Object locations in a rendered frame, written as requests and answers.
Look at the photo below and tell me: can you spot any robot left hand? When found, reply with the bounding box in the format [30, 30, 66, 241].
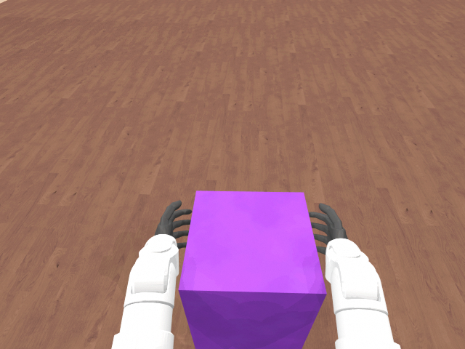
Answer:
[155, 200, 192, 249]

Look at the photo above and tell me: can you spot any carton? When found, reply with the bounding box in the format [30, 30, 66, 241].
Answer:
[179, 190, 327, 349]

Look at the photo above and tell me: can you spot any robot right hand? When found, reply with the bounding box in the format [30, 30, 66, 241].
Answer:
[308, 203, 348, 255]

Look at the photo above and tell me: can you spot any robot right forearm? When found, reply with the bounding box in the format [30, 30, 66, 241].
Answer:
[325, 238, 401, 349]

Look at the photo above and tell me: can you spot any robot left forearm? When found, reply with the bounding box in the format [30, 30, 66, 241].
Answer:
[111, 234, 179, 349]

